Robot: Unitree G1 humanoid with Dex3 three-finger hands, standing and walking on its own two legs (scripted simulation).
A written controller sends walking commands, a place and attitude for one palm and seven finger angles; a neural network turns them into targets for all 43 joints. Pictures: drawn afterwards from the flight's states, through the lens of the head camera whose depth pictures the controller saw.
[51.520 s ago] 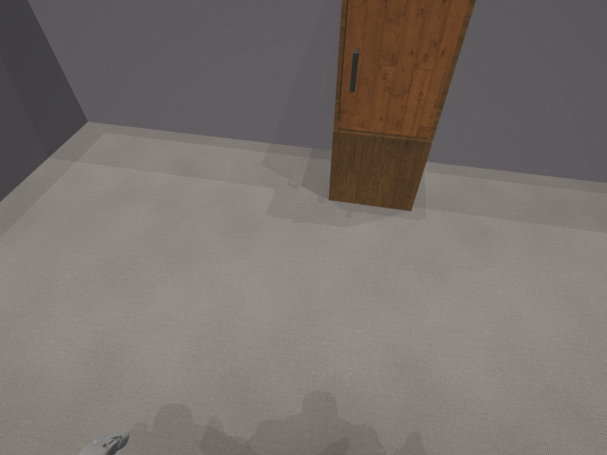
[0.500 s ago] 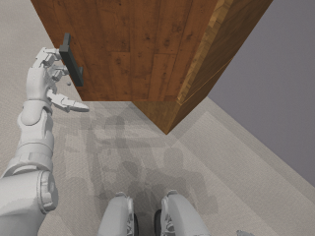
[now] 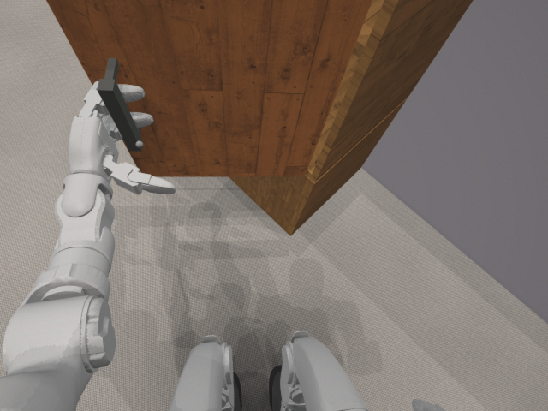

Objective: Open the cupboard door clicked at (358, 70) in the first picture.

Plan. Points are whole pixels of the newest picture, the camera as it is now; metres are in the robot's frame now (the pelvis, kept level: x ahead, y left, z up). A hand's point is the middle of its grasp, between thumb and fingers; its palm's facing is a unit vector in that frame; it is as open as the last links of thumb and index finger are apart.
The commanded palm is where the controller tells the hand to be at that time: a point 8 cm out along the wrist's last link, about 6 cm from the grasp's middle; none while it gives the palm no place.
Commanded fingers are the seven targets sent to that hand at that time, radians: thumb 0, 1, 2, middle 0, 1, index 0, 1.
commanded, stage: slide the fingers in behind the handle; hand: left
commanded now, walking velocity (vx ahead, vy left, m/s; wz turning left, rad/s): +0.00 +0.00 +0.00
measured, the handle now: (124, 108) +0.54 +0.19 +0.04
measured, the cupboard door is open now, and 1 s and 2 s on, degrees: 48 48 73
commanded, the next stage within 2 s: close the thumb around the handle in 0.48 s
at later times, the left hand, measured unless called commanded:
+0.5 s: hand (144, 142) +0.49 +0.17 +0.02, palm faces +0.02 -1.00 -0.02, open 14.0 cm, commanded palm +0.46 +0.20 +0.03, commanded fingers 0.00 -0.50 0.30 -0.30 -1.20 -0.30 -1.20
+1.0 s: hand (142, 145) +0.48 +0.17 +0.02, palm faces +0.01 -1.00 -0.02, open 9.2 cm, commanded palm +0.46 +0.21 +0.03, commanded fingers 0.00 0.73 0.83 -0.39 -1.33 -0.39 -1.33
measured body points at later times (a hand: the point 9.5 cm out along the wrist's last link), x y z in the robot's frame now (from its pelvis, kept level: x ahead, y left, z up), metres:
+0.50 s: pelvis +0.00 +0.00 +0.00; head +0.16 +0.02 +0.43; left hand +0.48 +0.22 +0.03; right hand +0.05 -0.27 -0.12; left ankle +0.02 +0.06 -0.60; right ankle +0.02 -0.09 -0.60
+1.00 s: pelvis +0.00 +0.00 +0.00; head +0.16 +0.02 +0.43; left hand +0.48 +0.22 +0.03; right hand +0.05 -0.26 -0.12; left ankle +0.02 +0.06 -0.60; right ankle +0.02 -0.09 -0.60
